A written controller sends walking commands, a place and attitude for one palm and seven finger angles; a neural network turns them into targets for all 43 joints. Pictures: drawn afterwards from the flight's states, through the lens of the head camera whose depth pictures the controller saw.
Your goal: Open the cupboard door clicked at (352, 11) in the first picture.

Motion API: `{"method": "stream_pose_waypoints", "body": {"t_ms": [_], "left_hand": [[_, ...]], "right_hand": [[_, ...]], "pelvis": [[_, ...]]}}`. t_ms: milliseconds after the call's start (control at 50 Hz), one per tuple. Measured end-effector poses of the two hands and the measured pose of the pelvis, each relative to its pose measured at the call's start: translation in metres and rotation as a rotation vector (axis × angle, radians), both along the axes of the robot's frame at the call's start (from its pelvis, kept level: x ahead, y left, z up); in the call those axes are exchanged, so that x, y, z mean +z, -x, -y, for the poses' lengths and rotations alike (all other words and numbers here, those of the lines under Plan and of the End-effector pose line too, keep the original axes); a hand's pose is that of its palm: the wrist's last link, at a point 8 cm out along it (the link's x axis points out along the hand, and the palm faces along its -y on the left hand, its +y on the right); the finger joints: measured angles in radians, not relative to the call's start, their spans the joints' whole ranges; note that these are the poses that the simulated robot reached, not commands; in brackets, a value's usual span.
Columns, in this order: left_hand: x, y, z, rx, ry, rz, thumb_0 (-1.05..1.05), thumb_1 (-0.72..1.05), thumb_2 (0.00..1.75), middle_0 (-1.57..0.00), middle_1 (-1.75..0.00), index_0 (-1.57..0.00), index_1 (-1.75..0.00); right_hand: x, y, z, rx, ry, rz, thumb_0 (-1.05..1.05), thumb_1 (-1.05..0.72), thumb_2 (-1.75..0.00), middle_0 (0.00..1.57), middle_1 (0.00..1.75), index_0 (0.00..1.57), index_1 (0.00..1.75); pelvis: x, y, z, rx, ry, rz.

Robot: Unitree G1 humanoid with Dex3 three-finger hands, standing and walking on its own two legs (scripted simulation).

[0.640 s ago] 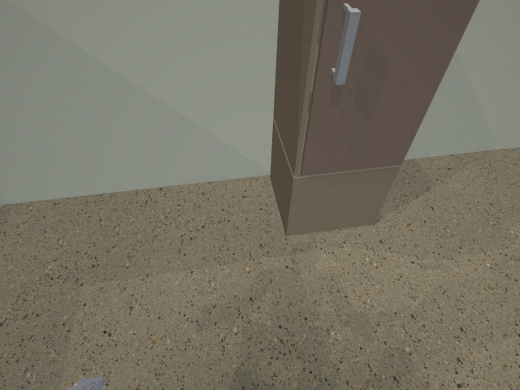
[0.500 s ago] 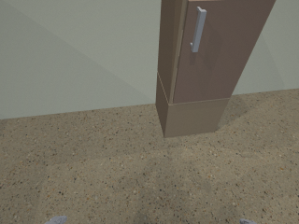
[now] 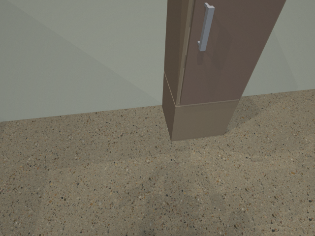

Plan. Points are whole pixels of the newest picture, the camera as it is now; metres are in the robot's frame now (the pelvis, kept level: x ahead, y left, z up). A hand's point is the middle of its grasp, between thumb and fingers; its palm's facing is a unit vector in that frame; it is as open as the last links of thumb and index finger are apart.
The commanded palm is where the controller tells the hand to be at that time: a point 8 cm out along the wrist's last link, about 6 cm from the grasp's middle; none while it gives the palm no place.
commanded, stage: stand and wait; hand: left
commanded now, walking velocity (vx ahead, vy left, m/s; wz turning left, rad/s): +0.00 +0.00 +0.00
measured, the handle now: (204, 27) +0.88 -0.14 +0.13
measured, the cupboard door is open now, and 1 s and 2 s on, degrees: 0 0 0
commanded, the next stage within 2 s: look at it before walking up in 0.18 s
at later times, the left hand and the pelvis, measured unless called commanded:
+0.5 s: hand out of the picture +0.08 +0.24 -0.15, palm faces -0.02 -0.94 -0.33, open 7.4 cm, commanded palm none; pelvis +0.00 +0.00 +0.00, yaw +0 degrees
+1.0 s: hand out of the picture +0.08 +0.24 -0.15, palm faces -0.02 -0.94 -0.34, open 7.4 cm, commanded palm none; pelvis +0.00 +0.00 +0.00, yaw -1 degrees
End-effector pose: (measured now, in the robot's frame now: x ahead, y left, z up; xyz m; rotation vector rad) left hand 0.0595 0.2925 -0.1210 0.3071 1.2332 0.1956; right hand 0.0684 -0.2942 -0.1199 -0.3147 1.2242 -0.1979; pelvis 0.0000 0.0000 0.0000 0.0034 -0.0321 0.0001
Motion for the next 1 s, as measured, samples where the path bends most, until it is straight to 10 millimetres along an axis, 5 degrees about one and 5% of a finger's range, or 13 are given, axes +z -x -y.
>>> {"method": "stream_pose_waypoints", "body": {"t_ms": [200,1000], "left_hand": [[0.002,-0.004,0.002,-0.01,0.001,0.011,0.01,0.9,0.9,-0.2,-0.3,-0.2,-0.3],[0.004,-0.01,0.005,-0.006,-0.003,0.014,0.01,0.9,0.9,-0.2,-0.3,-0.2,-0.3]], "right_hand": [[-0.001,0.008,-0.001,-0.007,-0.008,-0.011,0.01,-0.9,-0.9,0.21,0.3,0.2,0.3],[0.002,-0.013,0.001,-0.001,-0.004,0.035,0.01,-0.9,-0.9,0.21,0.3,0.2,0.3]], "pelvis": [[0.001,0.003,0.001,-0.002,0.0,-0.003],[0.002,-0.002,0.004,-0.019,-0.001,-0.003]]}}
